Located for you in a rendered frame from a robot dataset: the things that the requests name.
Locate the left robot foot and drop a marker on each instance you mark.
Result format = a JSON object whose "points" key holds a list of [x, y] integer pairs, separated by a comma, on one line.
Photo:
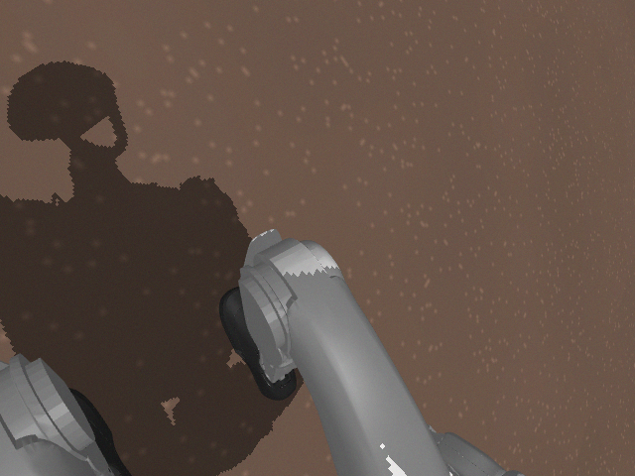
{"points": [[102, 433]]}

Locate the right robot foot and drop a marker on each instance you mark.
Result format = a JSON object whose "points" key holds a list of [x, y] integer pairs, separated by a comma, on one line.
{"points": [[233, 321]]}

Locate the right robot hand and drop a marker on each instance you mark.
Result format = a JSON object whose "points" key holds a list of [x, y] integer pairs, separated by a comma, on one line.
{"points": [[464, 459]]}

